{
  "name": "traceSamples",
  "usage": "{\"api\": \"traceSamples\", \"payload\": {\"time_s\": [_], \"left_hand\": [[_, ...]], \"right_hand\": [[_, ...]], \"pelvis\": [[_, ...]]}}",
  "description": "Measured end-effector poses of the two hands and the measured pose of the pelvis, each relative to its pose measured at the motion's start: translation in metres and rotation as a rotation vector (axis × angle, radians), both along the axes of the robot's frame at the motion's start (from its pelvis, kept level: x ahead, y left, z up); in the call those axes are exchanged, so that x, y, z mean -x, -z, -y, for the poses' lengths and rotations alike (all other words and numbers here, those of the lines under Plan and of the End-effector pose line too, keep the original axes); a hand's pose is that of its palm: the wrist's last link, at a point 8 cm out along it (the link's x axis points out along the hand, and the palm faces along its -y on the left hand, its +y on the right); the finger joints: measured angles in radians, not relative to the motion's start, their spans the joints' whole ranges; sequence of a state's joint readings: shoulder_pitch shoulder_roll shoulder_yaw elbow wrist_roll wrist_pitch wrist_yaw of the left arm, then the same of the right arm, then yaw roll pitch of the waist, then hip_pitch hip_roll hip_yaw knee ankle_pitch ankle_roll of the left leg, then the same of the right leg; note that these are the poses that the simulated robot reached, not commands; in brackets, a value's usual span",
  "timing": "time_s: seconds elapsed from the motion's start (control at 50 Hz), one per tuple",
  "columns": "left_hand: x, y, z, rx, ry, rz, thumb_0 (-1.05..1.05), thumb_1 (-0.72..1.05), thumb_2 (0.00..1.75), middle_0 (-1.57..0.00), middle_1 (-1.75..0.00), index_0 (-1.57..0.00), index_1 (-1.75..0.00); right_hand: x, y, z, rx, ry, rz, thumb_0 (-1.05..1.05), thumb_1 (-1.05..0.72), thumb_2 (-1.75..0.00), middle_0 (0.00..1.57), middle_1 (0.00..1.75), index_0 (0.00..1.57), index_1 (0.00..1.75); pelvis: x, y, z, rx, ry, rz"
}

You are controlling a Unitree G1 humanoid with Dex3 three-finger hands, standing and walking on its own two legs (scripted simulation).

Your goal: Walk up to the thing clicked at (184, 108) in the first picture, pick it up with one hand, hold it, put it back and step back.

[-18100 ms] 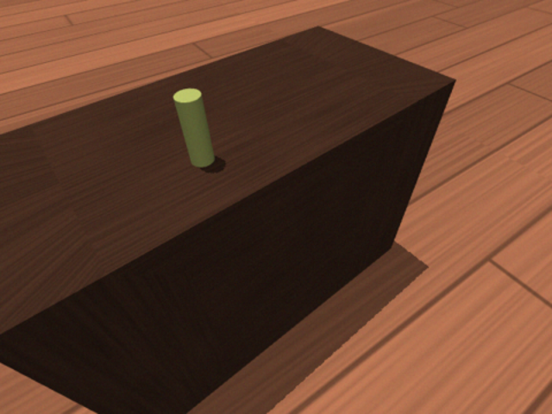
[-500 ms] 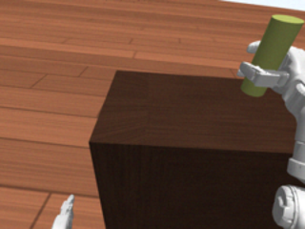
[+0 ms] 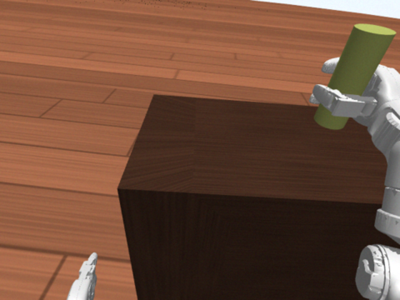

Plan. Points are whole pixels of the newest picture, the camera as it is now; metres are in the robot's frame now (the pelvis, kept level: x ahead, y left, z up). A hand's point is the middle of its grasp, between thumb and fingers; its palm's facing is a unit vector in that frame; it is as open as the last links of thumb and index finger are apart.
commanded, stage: hold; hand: right
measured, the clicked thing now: (348, 81) +0.34 -0.18 +0.35
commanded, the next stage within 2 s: crouch in 0.68 s
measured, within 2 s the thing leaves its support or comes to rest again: neither
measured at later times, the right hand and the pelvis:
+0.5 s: hand (333, 95) +0.35 -0.17 +0.33, palm faces +0.10 +1.00 -0.01, open 6.9 cm; pelvis +0.00 +0.00 +0.00, yaw +0 degrees
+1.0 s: hand (327, 99) +0.36 -0.17 +0.31, palm faces +0.11 +0.99 +0.01, open 6.9 cm; pelvis +0.00 +0.00 +0.00, yaw +0 degrees
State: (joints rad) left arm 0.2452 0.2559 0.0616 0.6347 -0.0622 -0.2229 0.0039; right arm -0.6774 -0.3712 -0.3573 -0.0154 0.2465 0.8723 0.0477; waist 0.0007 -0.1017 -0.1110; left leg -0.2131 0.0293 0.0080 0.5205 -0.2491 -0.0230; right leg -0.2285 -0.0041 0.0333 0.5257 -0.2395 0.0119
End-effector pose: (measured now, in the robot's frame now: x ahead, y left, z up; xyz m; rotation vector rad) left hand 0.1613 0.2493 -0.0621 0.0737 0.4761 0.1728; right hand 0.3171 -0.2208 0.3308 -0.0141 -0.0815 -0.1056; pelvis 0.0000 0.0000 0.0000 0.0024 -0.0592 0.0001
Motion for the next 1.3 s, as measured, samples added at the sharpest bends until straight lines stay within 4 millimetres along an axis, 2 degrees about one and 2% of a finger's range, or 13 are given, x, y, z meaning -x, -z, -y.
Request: {"api": "traceSamples", "payload": {"time_s": [0.28,0.68,0.9,0.98,1.08,1.2,1.3], "left_hand": [[0.003,0.004,0.0,-0.004,0.006,-0.028,-0.01,-0.54,0.05,-0.05,-0.05,-0.05,-0.05],[-0.002,0.003,-0.002,-0.013,0.002,-0.022,-0.01,-0.53,0.05,-0.05,-0.05,-0.05,-0.05],[-0.003,0.0,-0.001,-0.01,-0.001,-0.017,-0.01,-0.53,0.05,-0.05,-0.05,-0.05,-0.05],[-0.002,-0.003,0.0,-0.013,0.005,-0.011,-0.01,-0.53,0.05,-0.05,-0.05,-0.05,-0.05],[0.002,-0.004,0.003,-0.012,0.005,-0.005,-0.01,-0.53,0.05,-0.05,-0.05,-0.05,-0.05],[0.018,0.002,0.001,-0.028,-0.01,-0.039,-0.01,-0.52,0.05,-0.05,-0.05,-0.05,-0.05],[0.032,0.008,-0.003,-0.05,-0.037,-0.082,-0.01,-0.53,0.05,-0.05,-0.05,-0.06,-0.05]], "right_hand": [[0.0,0.012,0.003,-0.001,0.007,-0.015,-0.02,0.04,-1.15,0.91,1.11,0.91,1.11],[-0.006,0.003,0.0,-0.003,0.002,0.001,-0.02,0.04,-1.15,0.9,1.11,0.91,1.11],[-0.008,0.006,-0.001,-0.005,-0.004,-0.009,-0.02,0.04,-1.15,0.9,1.11,0.91,1.11],[-0.015,0.015,0.0,-0.022,0.002,-0.044,-0.02,0.04,-1.15,0.9,1.11,0.91,1.11],[-0.028,0.037,0.004,-0.037,0.025,-0.104,-0.02,0.04,-1.15,0.91,1.11,0.91,1.11],[-0.049,0.064,0.009,-0.044,0.047,-0.138,-0.02,0.04,-1.15,0.91,1.11,0.91,1.11],[-0.069,0.078,0.01,-0.046,0.058,-0.131,-0.02,0.04,-1.15,0.91,1.1,0.91,1.11]], "pelvis": [[0.001,0.0,0.0,-0.001,0.001,-0.002],[-0.003,0.0,0.0,-0.001,0.002,-0.003],[-0.003,0.0,0.001,0.0,0.002,-0.002],[-0.002,0.0,0.0,0.0,0.002,-0.003],[0.001,0.0,-0.001,0.0,0.0,-0.008],[0.005,0.001,-0.001,0.0,-0.008,-0.024],[0.008,0.002,0.0,0.0,-0.018,-0.043]]}}
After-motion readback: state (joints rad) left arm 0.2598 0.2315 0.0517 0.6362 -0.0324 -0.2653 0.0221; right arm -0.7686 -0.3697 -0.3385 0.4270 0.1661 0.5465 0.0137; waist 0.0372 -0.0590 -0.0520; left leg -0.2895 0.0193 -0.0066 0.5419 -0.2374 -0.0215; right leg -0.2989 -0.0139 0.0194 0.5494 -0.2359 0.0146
